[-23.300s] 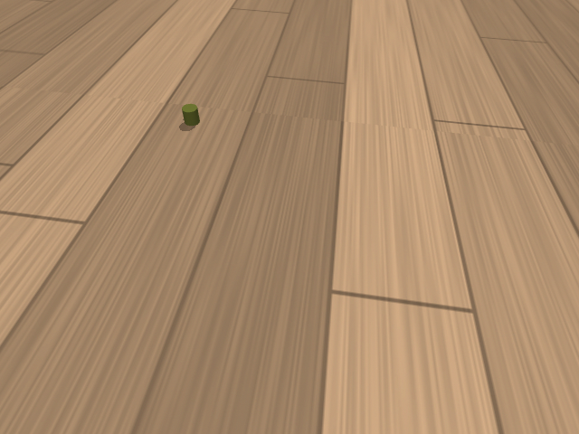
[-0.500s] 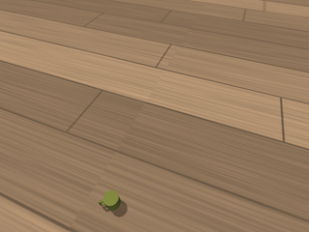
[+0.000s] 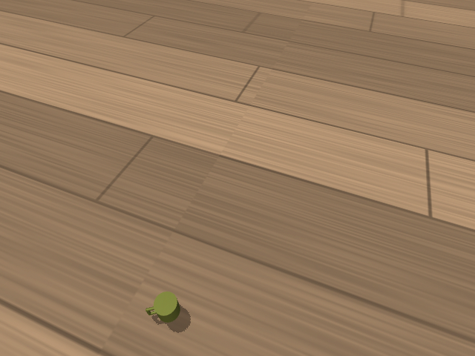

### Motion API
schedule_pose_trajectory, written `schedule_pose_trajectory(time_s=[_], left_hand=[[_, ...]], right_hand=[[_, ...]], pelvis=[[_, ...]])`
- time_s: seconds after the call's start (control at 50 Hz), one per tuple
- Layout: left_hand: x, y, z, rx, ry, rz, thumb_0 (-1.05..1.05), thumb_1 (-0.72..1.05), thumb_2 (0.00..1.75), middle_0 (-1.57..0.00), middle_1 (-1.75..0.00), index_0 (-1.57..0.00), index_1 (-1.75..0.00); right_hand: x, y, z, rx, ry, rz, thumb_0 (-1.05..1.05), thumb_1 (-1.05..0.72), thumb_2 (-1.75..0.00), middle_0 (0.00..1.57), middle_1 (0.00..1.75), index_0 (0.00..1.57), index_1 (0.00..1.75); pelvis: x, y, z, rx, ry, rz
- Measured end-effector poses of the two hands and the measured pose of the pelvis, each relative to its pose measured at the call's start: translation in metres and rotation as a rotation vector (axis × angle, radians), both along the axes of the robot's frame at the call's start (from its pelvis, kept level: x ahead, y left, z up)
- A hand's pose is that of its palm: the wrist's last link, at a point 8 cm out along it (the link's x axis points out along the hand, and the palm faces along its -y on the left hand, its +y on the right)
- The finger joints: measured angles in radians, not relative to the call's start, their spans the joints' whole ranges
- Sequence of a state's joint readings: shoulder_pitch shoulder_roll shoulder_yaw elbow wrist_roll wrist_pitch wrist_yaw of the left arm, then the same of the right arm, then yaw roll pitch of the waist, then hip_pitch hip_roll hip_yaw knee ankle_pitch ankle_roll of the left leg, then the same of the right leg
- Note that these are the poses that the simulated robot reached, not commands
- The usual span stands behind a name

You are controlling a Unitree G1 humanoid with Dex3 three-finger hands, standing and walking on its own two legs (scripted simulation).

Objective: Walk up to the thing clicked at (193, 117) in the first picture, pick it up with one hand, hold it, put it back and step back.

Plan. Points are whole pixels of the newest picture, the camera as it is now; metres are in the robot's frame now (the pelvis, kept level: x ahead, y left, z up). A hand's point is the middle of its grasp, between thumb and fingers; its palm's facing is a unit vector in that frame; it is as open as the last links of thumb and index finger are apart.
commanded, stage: stand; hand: left
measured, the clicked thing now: (162, 308) +0.42 +0.28 -0.74
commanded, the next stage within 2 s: rise first in 1.98 s
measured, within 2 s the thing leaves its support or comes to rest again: neither
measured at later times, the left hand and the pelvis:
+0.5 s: hand out of the picture +0.07 +0.25 -0.15, palm faces -0.03 -0.94 -0.35, open 7.4 cm; pelvis +0.00 +0.00 +0.00, yaw +0 degrees
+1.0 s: hand out of the picture +0.06 +0.25 -0.16, palm faces -0.04 -0.94 -0.35, open 7.4 cm; pelvis -0.01 +0.00 +0.00, yaw +0 degrees
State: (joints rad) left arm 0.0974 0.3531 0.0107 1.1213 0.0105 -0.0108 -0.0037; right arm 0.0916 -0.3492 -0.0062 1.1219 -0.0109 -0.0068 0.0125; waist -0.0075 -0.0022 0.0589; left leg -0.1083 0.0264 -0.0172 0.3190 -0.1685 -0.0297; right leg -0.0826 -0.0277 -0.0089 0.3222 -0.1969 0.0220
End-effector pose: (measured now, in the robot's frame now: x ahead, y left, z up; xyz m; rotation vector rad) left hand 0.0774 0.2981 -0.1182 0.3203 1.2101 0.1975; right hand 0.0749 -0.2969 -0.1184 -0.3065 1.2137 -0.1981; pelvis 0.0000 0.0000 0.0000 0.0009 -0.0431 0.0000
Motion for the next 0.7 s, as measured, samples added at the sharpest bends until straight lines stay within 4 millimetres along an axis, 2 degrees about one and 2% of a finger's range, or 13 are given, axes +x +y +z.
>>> schedule_pose_trajectory(time_s=[0.38,0.7], left_hand=[[-0.012,-0.001,0.0,0.004,0.014,-0.002,0.0,0.9,0.9,-0.2,-0.3,-0.2,-0.3],[-0.018,-0.002,0.0,0.007,0.02,-0.007,0.0,0.9,0.9,-0.2,-0.3,-0.2,-0.3]], right_hand=[[-0.008,-0.004,-0.001,-0.003,0.01,0.001,0.0,-0.9,-0.9,0.2,0.3,0.2,0.3],[-0.023,-0.006,-0.002,-0.001,0.033,-0.007,0.0,-0.9,-0.9,0.2,0.3,0.21,0.3]], pelvis=[[-0.003,-0.003,0.0,0.0,-0.007,-0.004],[-0.007,-0.005,0.0,0.001,-0.006,-0.005]])
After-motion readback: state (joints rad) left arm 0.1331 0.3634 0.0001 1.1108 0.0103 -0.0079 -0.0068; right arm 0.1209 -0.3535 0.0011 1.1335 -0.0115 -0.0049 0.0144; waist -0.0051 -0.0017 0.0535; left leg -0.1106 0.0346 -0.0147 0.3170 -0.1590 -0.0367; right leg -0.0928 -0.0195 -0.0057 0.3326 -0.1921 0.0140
